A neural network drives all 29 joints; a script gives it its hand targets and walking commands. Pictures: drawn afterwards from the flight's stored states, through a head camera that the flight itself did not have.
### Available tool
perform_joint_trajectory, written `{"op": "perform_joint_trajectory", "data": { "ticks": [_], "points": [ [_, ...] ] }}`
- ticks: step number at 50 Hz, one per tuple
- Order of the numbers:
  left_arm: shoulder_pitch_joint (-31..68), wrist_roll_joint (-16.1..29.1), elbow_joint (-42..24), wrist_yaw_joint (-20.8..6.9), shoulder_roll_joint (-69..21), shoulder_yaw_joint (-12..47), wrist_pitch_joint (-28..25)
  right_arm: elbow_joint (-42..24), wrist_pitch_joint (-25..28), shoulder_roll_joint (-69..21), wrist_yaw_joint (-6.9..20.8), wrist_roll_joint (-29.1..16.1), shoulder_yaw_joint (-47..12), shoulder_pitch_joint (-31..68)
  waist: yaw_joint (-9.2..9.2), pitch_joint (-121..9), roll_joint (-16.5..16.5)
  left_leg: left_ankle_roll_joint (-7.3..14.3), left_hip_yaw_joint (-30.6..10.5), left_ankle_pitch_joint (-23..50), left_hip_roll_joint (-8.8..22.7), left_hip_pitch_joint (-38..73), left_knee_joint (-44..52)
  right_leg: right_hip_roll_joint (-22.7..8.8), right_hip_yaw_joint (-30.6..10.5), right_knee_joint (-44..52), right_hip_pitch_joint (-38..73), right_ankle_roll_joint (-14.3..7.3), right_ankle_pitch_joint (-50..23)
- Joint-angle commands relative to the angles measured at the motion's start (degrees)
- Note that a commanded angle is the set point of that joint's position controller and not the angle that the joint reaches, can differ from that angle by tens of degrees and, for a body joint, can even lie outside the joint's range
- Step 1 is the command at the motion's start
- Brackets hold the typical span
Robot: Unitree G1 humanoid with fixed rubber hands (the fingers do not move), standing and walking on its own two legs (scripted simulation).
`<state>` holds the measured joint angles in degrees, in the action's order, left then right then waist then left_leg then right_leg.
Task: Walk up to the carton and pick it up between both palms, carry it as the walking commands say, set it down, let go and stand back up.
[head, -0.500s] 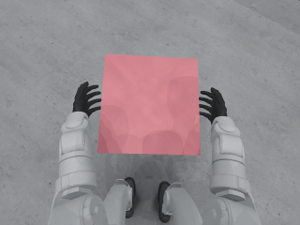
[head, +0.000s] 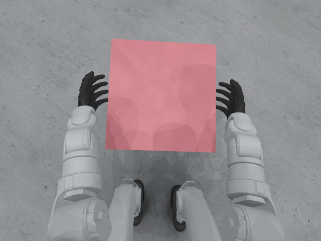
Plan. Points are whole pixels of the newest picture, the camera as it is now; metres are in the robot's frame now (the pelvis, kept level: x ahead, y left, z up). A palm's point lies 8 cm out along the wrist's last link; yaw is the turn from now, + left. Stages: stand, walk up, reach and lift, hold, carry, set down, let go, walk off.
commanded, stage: set down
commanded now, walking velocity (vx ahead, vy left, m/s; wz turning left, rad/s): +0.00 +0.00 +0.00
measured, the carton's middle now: (161, 100) +0.48 +0.00 -0.16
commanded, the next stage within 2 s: none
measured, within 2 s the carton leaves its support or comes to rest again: neither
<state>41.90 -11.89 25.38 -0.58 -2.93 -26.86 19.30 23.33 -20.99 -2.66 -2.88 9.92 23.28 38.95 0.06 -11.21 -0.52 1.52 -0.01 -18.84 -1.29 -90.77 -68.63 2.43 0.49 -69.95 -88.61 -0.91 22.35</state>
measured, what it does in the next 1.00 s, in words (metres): lowers itself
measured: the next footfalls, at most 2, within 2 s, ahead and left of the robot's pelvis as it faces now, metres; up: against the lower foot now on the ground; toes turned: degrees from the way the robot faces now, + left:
none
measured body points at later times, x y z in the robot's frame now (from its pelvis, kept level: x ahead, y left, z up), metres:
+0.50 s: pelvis -0.01 +0.00 -0.07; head +0.27 +0.01 +0.28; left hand +0.48 +0.19 -0.16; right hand +0.47 -0.17 -0.16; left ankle +0.09 +0.10 -0.60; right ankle +0.07 -0.11 -0.60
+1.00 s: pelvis -0.04 +0.01 -0.14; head +0.28 +0.02 +0.17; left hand +0.50 +0.19 -0.24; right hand +0.48 -0.17 -0.25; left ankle +0.09 +0.10 -0.60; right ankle +0.07 -0.11 -0.60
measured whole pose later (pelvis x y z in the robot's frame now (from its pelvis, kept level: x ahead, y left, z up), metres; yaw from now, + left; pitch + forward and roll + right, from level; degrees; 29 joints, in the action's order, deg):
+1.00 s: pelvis -0.04 +0.01 -0.14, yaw -1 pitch +49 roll -2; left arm 68.5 -10.5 38.7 0.4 8.6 -25.1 24.0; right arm 34.2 -23.8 6.4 0.4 9.2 27.0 63.0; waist -0.1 -4.6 -0.2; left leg 3.0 1.8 -23.0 -1.5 -123.2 -97.5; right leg 2.2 0.2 -99.5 -120.6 0.5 27.5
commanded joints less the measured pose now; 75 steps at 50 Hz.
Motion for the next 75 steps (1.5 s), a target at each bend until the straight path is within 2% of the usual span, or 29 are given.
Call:
{"op": "perform_joint_trajectory", "data": {
  "ticks": [1, 6, 7, 8, 10, 14, 19, 22, 26, 30, 31, 32, 33, 35, 36, 37, 38, 40, 42, 46, 55, 56, 59, 63, 64, 71, 73, 74, 75],
  "points": [
    [33.1, 8.3, 8.1, -17.5, -48.0, 36.2, 2.0, 5.3, 0.7, -48.6, 22.2, -9.8, -34.7, 41.3, -2.03, -51.9, 1.8, 0.0, -1.0, 5.3, -5.5, 32.6, 2.6, 5.5, -0.4, 3.8, 20.3, 0.1, -4.8],
    [38.9, 6.6, 11.7, -18.4, -46.8, 31.1, 4.1, 7.8, -0.4, -46.4, 22.1, -9.0, -28.9, 49.0, -1.27, -51.1, 0.2, 0.7, 0.1, -3.4, -5.1, 31.0, 1.6, 5.2, -1.1, 2.0, 14.7, 0.2, 2.3],
    [40.4, 7.2, 12.2, -18.6, -45.5, 30.7, 4.0, 8.4, -0.5, -46.8, 22.3, -9.3, -28.8, 50.1, -3.08, -48.6, 1.5, 0.7, 0.5, -1.8, -5.0, 27.7, 0.3, 5.2, -1.3, 1.8, 14.2, 0.2, 2.4],
    [41.5, 7.4, 12.0, -19.0, -46.0, 30.9, 3.7, 7.0, -0.2, -46.4, 21.8, -8.9, -28.3, 51.7, -1.57, -51.3, 1.2, 0.8, 1.3, -2.1, -5.2, 26.4, -0.7, 5.1, -1.4, 0.9, 15.6, 0.6, 1.9],
    [41.3, 7.9, 12.5, -19.4, -46.2, 30.1, 3.3, 7.5, -0.4, -49.4, 21.0, -10.4, -28.3, 51.2, -3.51, -52.5, 1.7, 0.9, 1.8, 1.0, -5.9, 23.8, -2.1, 4.8, -1.7, 0.6, 18.7, 0.7, -1.3],
    [46.2, 10.0, 11.2, -21.0, -44.7, 30.4, 2.9, 3.6, 0.3, -45.1, 19.4, -9.1, -27.9, 54.1, -0.37, -55.4, 3.0, 1.6, 1.1, 2.2, -5.7, 19.6, -4.7, 5.1, -1.0, -3.0, 18.5, 1.4, -4.7],
    [41.6, 10.3, 11.1, -20.5, -46.7, 30.9, 2.6, 4.1, 0.1, -45.3, 19.3, -10.0, -28.7, 52.5, 0.59, -61.0, 1.9, 0.6, 0.8, 8.8, -6.0, 22.0, -8.4, 5.0, 0.4, -5.3, 17.3, 1.0, -9.5],
    [39.9, 10.6, 10.9, -19.9, -46.8, 33.2, 2.3, 4.5, 0.4, -47.6, 19.9, -11.4, -30.3, 48.9, -1.27, -63.8, -1.3, -0.1, 1.6, 17.6, -6.2, 22.9, -10.9, 5.0, 0.1, -8.2, 14.2, 1.3, -17.8],
    [40.7, 11.3, 9.5, -18.5, -46.2, 34.7, 1.8, 2.7, 1.4, -45.2, 20.7, -12.9, -32.1, 51.3, -1.17, -65.4, -1.9, -0.1, -0.1, 21.6, -5.6, 26.8, -12.7, 5.7, 1.3, -11.0, 6.1, 1.4, -15.7],
    [45.7, 12.0, 7.9, -17.3, -44.0, 35.1, 1.5, 1.8, 1.5, -43.3, 20.5, -14.3, -32.5, 57.0, 0.08, -64.4, 0.4, -0.1, -0.1, 16.9, -5.3, 23.7, -15.6, 5.6, 2.0, -12.7, 2.7, 1.6, -11.6],
    [46.5, 12.7, 8.3, -16.7, -44.1, 36.3, 1.5, 1.8, 2.1, -42.8, 20.4, -16.1, -33.8, 59.1, -1.92, -64.6, -2.3, -0.1, -0.5, 17.4, -5.2, 27.2, -15.0, 5.9, 2.7, -14.0, -1.6, 1.5, -10.7],
    [47.3, 13.5, 6.9, -15.7, -44.9, 37.0, 1.5, 0.0, 2.4, -40.3, 20.2, -15.8, -33.6, 60.6, 0.26, -65.3, -2.7, -0.4, -0.9, 17.2, -5.3, 27.6, -16.1, 5.6, 3.0, -15.3, -1.9, 1.0, -9.6],
    [50.4, 13.9, 5.8, -15.4, -42.9, 36.6, 1.2, 2.0, 2.1, -39.7, 20.0, -16.0, -33.3, 61.6, -1.59, -65.8, -1.7, -0.5, -0.1, 15.2, -5.4, 28.1, -15.8, 5.2, 3.3, -14.3, -3.2, 1.0, -7.4],
    [53.3, 16.0, 2.9, -14.5, -43.2, 39.2, 1.0, 0.4, 2.2, -41.1, 19.2, -17.0, -34.0, 62.1, 1.22, -72.2, -1.4, -0.3, -0.7, 16.8, -5.5, 30.3, -17.5, 5.7, 3.4, -16.8, -0.1, 1.0, -10.1],
    [52.3, 14.7, 5.1, -14.3, -41.3, 37.9, 1.3, 2.6, 1.9, -41.8, 19.1, -17.6, -33.1, 61.9, -1.76, -68.3, -2.8, -0.2, 0.5, 16.5, -5.5, 29.1, -17.8, 5.8, 2.7, -16.4, -2.9, 1.0, -8.8],
    [53.1, 14.6, 5.9, -14.5, -42.6, 35.7, 1.8, 2.1, 1.5, -39.3, 19.3, -16.2, -32.6, 63.5, 1.08, -66.3, -0.6, -0.1, 0.0, 13.4, -5.6, 25.0, -17.9, 5.6, 3.6, -16.3, -2.2, 0.9, -7.9],
    [52.7, 13.2, 9.4, -14.6, -41.3, 34.8, 2.5, 6.5, 1.0, -38.9, 19.3, -14.9, -29.8, 61.6, -1.01, -63.5, -2.8, -0.3, 0.2, 11.3, -5.6, 22.7, -18.1, 5.3, 3.1, -17.7, -5.1, 0.5, -5.7],
    [54.3, 12.7, 11.6, -14.4, -41.9, 33.9, 3.3, 7.9, 0.6, -37.8, 19.4, -13.6, -27.5, 64.6, 1.97, -62.0, -2.1, -0.4, -0.3, 4.2, -5.2, 23.1, -18.0, 5.2, 4.3, -18.2, -8.9, 0.7, -0.5],
    [54.6, 11.8, 13.5, -15.0, -42.0, 31.5, 4.2, 7.7, -0.1, -39.4, 19.3, -12.6, -26.9, 64.9, 0.43, -61.1, -2.1, -0.1, 0.2, 1.7, -5.3, 21.5, -18.9, 4.8, 3.8, -18.3, -8.3, 0.3, 1.4],
    [54.2, 11.6, 16.4, -15.5, -42.3, 30.3, 4.8, 9.6, -0.6, -38.0, 20.5, -11.7, -24.5, 63.0, 0.54, -58.3, -1.9, -0.4, -0.6, 3.4, -5.0, 19.4, -20.4, 4.7, 4.9, -20.2, -12.0, 0.2, 1.6],
    [62.4, 16.5, 8.5, -14.6, -38.3, 34.1, 1.5, -2.6, 1.9, -34.5, 18.7, -18.5, -31.3, 74.6, 0.82, -67.3, -1.1, 0.0, 0.5, 15.5, -4.5, 19.4, -26.8, 4.4, 3.8, -25.4, -8.3, 1.7, -9.6],
    [60.8, 15.8, 10.8, -14.6, -39.9, 32.7, 1.4, -1.1, 1.7, -36.4, 18.4, -17.4, -31.4, 73.3, 1.59, -67.7, 1.4, 0.1, 0.3, 14.1, -4.9, 17.3, -27.7, 4.4, 3.9, -25.3, -6.3, 2.0, -9.5],
    [62.4, 14.4, 12.0, -15.0, -36.0, 32.0, 1.6, -0.5, 1.4, -36.5, 17.5, -18.0, -32.9, 75.2, -1.65, -65.2, 0.4, 0.8, 2.0, 10.5, -5.0, 12.6, -28.2, 3.8, 2.0, -26.3, -3.9, 1.8, -8.9],
    [61.7, 13.6, 12.2, -14.5, -35.8, 31.2, 1.7, 6.1, 0.2, -37.7, 17.6, -16.4, -28.7, 69.6, 0.47, -64.6, 0.6, 0.8, 2.0, 8.4, -4.2, 15.6, -29.4, 4.2, 3.5, -27.5, -8.5, 1.7, -5.2],
    [62.0, 12.9, 13.9, -14.8, -34.8, 30.3, 1.9, 10.6, -0.2, -37.7, 17.8, -15.9, -27.8, 68.1, -0.95, -63.0, 0.0, 0.4, 2.4, 7.1, -4.1, 13.7, -29.5, 3.9, 3.2, -28.0, -8.0, 1.7, -4.2],
    [64.8, 16.2, 14.3, -16.2, -31.4, 31.4, 0.1, 4.7, 1.9, -36.4, 15.1, -19.4, -31.8, 73.4, -2.48, -62.0, 2.2, 0.4, 3.1, 10.6, -3.7, 3.8, -34.9, 3.5, 1.8, -31.7, -2.0, 2.5, -12.1],
    [64.9, 17.4, 13.3, -15.9, -31.1, 32.3, -0.3, 2.7, 2.2, -35.3, 14.2, -19.0, -31.2, 76.4, 0.77, -61.7, 3.1, 0.6, 1.6, 9.6, -3.6, 3.9, -35.1, 3.5, 2.9, -32.7, -1.9, 2.5, -11.0],
    [69.5, 19.5, 7.2, -15.7, -32.0, 35.2, -1.2, -2.0, 2.7, -37.2, 13.8, -21.3, -33.7, 78.4, -1.02, -68.1, 0.0, 0.7, 3.0, 14.0, -4.0, 7.8, -36.3, 3.7, 2.0, -33.7, 0.3, 1.9, -15.4],
    [67.9, 18.4, 13.8, -15.2, -30.4, 33.1, -0.6, 2.6, 2.8, -32.4, 13.6, -20.5, -32.3, 80.0, -0.82, -62.1, 0.3, 0.7, 1.6, 11.8, -3.1, 5.7, -36.5, 3.0, 2.5, -34.6, -5.2, 2.0, -11.2]
  ]
}}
